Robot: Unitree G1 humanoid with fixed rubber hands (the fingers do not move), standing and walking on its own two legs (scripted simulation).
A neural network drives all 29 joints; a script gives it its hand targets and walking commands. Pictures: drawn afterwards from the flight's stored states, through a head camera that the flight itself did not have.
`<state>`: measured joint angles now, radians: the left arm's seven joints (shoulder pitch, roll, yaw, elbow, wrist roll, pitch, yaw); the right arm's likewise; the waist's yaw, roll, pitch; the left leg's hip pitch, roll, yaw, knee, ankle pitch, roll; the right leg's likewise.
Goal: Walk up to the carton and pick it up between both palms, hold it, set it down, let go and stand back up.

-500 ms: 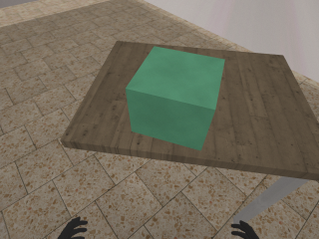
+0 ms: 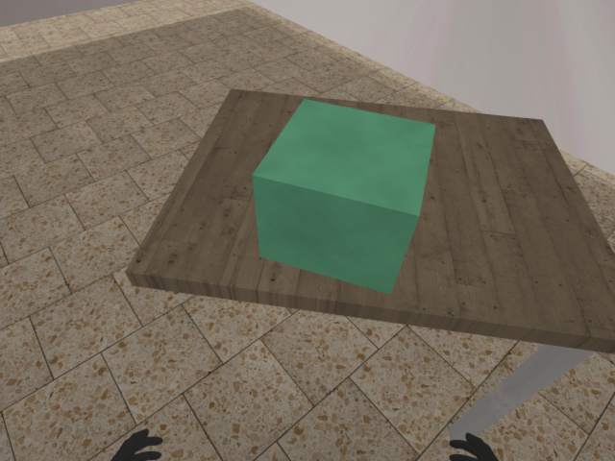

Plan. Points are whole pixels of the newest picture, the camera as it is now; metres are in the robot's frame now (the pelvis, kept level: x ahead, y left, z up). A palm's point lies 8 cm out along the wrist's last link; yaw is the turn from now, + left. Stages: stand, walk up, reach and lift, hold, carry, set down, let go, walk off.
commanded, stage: stand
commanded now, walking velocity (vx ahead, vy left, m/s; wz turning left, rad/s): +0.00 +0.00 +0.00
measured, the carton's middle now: (345, 192) +0.52 -0.05 +0.07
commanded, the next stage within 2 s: walk up in 1.34 s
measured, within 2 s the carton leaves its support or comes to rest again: neither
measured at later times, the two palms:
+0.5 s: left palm out of the picture +0.10 +0.25 -0.09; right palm out of the picture +0.11 -0.24 -0.09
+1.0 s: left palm out of the picture +0.09 +0.25 -0.09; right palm out of the picture +0.10 -0.25 -0.10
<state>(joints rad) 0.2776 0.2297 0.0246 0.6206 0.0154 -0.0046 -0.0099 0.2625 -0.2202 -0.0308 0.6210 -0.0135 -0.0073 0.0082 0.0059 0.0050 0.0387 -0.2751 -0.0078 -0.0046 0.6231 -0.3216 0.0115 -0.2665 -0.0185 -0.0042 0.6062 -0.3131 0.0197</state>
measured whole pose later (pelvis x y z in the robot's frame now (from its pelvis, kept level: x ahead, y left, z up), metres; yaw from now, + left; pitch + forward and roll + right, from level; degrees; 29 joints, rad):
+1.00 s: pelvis -0.01 +0.00 +0.00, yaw +1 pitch -2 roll +0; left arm 0.30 0.24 0.01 0.67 0.01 0.00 -0.01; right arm 0.29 -0.24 -0.02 0.66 -0.01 0.00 0.00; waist 0.00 0.01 0.04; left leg -0.26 -0.01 -0.02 0.58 -0.29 0.00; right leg -0.25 -0.02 -0.02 0.56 -0.29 0.02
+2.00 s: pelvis +0.05 +0.03 -0.01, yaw -5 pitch -2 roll -1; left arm 0.35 0.23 0.02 0.64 0.04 -0.02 0.03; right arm 0.34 -0.27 -0.01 0.71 -0.03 0.04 0.00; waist -0.01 0.05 0.07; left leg -0.24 0.01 0.09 0.72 -0.47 0.02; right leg -0.30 0.03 0.00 0.64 -0.29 -0.02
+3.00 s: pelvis +0.05 +0.05 +0.00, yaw -15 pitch -2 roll +1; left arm 0.30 0.27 0.02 0.65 0.01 0.00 0.00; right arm 0.31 -0.30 -0.01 0.69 -0.01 0.03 0.01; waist -0.02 0.02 0.04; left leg -0.21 0.05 0.20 0.60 -0.35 0.01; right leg -0.34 0.06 0.19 0.63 -0.26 0.02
